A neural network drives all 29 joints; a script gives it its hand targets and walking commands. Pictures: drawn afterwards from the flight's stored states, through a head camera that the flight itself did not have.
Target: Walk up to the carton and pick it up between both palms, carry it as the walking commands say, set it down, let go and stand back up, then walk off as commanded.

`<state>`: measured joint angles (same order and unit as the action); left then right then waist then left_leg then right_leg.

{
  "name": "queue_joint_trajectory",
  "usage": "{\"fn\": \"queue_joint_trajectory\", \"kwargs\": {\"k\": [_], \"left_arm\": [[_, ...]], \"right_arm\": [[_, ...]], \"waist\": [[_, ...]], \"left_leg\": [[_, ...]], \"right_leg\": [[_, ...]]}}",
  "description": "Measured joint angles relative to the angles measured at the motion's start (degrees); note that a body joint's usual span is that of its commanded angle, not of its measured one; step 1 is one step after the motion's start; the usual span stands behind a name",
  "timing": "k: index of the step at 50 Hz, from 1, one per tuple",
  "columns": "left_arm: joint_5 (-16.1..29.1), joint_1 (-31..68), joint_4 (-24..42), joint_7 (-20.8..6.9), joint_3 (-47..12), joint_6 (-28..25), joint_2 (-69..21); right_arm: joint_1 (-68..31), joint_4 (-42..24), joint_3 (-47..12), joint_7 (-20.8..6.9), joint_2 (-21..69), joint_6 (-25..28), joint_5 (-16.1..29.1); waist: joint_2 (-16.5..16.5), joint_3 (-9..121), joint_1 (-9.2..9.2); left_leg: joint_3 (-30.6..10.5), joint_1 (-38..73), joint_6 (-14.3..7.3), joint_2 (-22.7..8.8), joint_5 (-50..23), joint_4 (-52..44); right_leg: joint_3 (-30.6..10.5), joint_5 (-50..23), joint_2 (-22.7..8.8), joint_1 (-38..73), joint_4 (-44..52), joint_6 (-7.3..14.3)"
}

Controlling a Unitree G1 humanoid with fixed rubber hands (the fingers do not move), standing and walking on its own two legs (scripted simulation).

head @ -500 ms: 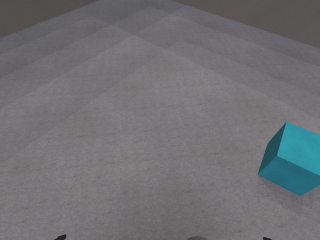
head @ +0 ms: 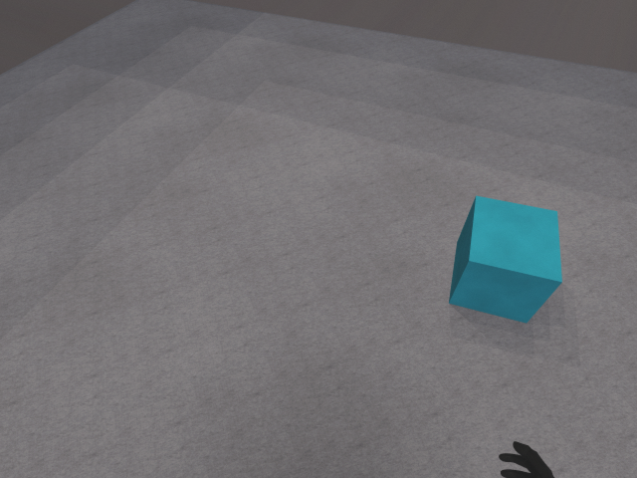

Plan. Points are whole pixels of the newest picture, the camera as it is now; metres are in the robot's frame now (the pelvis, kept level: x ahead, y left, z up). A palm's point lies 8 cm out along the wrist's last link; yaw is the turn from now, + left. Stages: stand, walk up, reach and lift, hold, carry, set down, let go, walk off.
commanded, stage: walk up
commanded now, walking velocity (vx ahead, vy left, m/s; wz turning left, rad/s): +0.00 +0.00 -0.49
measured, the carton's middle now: (501, 258) +0.90 -0.57 -0.65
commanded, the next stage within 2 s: none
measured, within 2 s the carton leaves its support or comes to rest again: neither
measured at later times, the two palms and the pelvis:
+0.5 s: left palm (226, 382) +0.27 +0.17 -0.11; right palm out of the picture -0.08 -0.29 -0.11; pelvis +0.05 -0.04 +0.00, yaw -15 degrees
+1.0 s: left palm (277, 366) +0.30 +0.10 -0.12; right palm (623, 320) +0.38 -0.44 -0.10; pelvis +0.28 -0.16 +0.00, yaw -28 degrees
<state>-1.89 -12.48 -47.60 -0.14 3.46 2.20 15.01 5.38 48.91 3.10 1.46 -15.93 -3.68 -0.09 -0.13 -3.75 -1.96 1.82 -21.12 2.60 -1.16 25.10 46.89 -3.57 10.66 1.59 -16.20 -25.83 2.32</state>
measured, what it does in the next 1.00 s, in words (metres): walks ahead, turning right: left foot, then right foot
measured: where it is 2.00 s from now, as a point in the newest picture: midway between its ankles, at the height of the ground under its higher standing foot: (442, 408)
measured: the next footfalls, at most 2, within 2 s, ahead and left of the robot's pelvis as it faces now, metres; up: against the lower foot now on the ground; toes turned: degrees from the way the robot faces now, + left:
left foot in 0.12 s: +0.01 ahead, +0.13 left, +0.00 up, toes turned +0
right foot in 0.58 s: +0.14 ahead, -0.23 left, +0.00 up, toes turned -24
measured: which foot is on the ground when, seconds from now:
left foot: up 0.00-0.10, down 0.12-0.60, up 0.62-1.00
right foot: down 0.00-0.12, up 0.14-0.56, down 0.58-1.00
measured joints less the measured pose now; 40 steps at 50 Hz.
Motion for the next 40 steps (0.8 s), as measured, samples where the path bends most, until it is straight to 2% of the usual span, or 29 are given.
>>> {"fn": "queue_joint_trajectory", "kwargs": {"k": [3,5,6,8,10,14,16,18,21,25,28,29,30,32,34,36,40], "left_arm": [[0.1,-0.1,-0.4,-0.3,0.2,0.7,0.5],[0.3,-0.3,-0.6,-0.5,0.2,1.1,0.9],[0.3,-0.4,-0.5,-0.6,0.1,1.1,1.0],[0.1,0.6,-0.5,-0.7,0.3,1.4,1.3],[0.2,1.3,-0.2,-1.1,0.5,1.6,1.3],[-0.3,2.6,0.2,-3.9,0.7,2.2,1.7],[-0.3,3.6,0.4,-4.9,0.8,1.7,2.1],[-0.2,4.5,0.4,-5.4,0.7,0.8,2.2],[0.2,6.0,0.6,-5.8,0.4,0.1,2.2],[0.5,8.4,1.0,-6.0,0.0,-0.6,2.1],[0.4,9.5,1.3,-5.4,-0.3,-1.5,2.0],[0.2,9.4,1.4,-5.0,-0.4,-2.1,2.4],[-0.1,9.3,1.2,-4.5,-0.1,-3.0,2.4],[0.1,7.2,0.4,-3.2,0.2,-4.0,1.7],[0.3,3.6,-1.2,-2.2,0.0,-4.2,0.6],[0.6,0.0,-3.0,-1.6,-0.3,-4.4,-0.7],[0.6,-6.4,-5.7,-1.0,-0.8,-5.8,-2.5]], "right_arm": [[-0.4,-0.5,-0.2,0.1,0.7,0.6,0.2],[0.1,-0.8,-0.5,0.3,0.9,1.5,0.3],[0.8,-1.0,-0.5,0.4,0.6,2.1,0.2],[2.3,-0.3,-0.6,0.5,1.0,2.3,-0.2],[4.0,0.3,-0.9,0.3,0.9,2.3,-0.5],[7.9,1.5,-0.6,0.1,0.4,3.8,-1.3],[10.6,2.3,-0.3,-0.1,-0.1,5.0,-1.3],[13.5,3.2,0.0,-0.4,-0.4,6.1,-1.5],[17.5,4.1,0.4,-1.0,-0.5,7.0,-1.8],[20.7,4.7,0.9,-1.4,-0.2,6.9,-2.0],[22.0,5.1,0.8,-1.5,-0.2,6.1,-2.0],[22.3,5.2,0.7,-1.6,-0.1,5.8,-1.8],[22.0,5.2,0.5,-1.7,-0.2,5.5,-1.6],[19.0,4.1,0.0,-2.1,-0.4,5.4,-1.6],[15.1,2.1,-0.3,-2.2,-0.2,6.0,-1.9],[11.1,-0.1,-0.3,-2.6,0.3,6.3,-2.0],[4.4,-2.8,-0.3,-3.6,1.2,5.5,-2.4]], "waist": [[-0.7,0.5,-0.45],[-0.8,1.0,0.01],[-0.1,1.6,0.68],[-1.3,1.2,1.06],[-1.4,0.9,1.11],[-1.2,1.3,1.12],[-1.1,1.6,1.48],[-0.8,1.9,2.24],[-0.2,1.8,3.61],[0.5,1.3,5.34],[1.5,1.6,6.19],[1.1,1.9,6.2],[1.1,1.7,5.91],[1.3,0.7,5.35],[1.6,0.0,4.71],[2.0,-0.4,3.24],[1.8,-0.4,-0.18]], "left_leg": [[0.3,4.0,-0.6,1.1,-1.1,-8.6],[1.4,8.4,-1.6,0.9,-4.9,-17.4],[1.1,9.9,-2.5,0.1,-7.4,-21.3],[2.0,9.3,-3.4,0.3,-9.0,-20.2],[3.0,10.0,-3.6,-0.6,-8.7,-20.7],[5.6,13.0,-2.6,-2.9,-8.9,-23.8],[6.7,14.9,-1.9,-4.1,-9.1,-25.6],[7.7,17.0,-1.2,-5.3,-9.1,-27.3],[9.3,20.1,0.3,-7.1,-8.6,-29.4],[12.1,23.4,2.8,-9.3,-6.6,-30.1],[13.6,23.7,4.9,-11.7,-2.6,-26.2],[13.7,22.3,4.6,-12.5,-0.3,-21.5],[12.4,19.4,2.9,-13.7,1.2,-13.6],[4.2,10.5,0.5,-11.9,3.7,7.1],[0.2,2.6,-0.5,-9.6,2.0,19.8],[-0.4,-3.4,-0.5,-8.9,-1.3,22.0],[0.8,-11.6,0.7,-7.4,-8.2,15.6]], "right_leg": [[-1.4,-1.3,0.6,-0.6,1.0,-0.5],[-2.1,-1.2,1.5,-1.7,-0.2,-1.1],[-1.6,0.6,2.3,-3.3,-2.6,-1.4],[-0.2,8.7,1.5,-7.1,-11.9,-2.6],[1.7,11.0,0.9,-10.9,-22.2,-3.7],[3.9,6.3,-1.2,-15.6,-36.3,-4.3],[4.0,2.3,-2.7,-17.0,-39.0,-4.0],[3.9,-0.1,-4.0,-17.4,-37.9,-3.9],[4.2,-1.2,-5.4,-16.6,-31.1,-3.8],[6.1,1.8,-5.8,-13.8,-18.9,-2.8],[9.4,5.6,-4.2,-10.1,-11.7,-1.1],[10.2,6.3,-3.7,-8.2,-9.1,-0.1],[10.3,3.4,-3.2,-8.2,-9.3,0.1],[9.2,5.5,-2.4,-9.3,-14.3,0.1],[8.2,7.5,-1.4,-6.5,-13.0,0.3],[6.9,6.7,-0.6,-2.6,-8.7,0.1],[4.0,5.6,-0.4,4.9,-0.6,0.4]]}}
